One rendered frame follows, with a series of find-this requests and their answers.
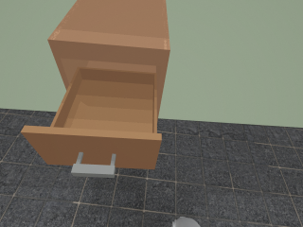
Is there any handle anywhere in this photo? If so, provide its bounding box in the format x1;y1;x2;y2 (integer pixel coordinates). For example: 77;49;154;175
71;152;116;178

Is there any drawer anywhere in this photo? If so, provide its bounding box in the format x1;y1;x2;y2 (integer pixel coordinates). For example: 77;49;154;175
21;66;162;169

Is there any robot right thigh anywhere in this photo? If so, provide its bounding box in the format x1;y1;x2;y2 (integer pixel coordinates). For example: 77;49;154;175
171;217;201;227

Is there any cabinet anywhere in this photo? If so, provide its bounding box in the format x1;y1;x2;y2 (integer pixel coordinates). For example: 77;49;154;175
47;0;170;122

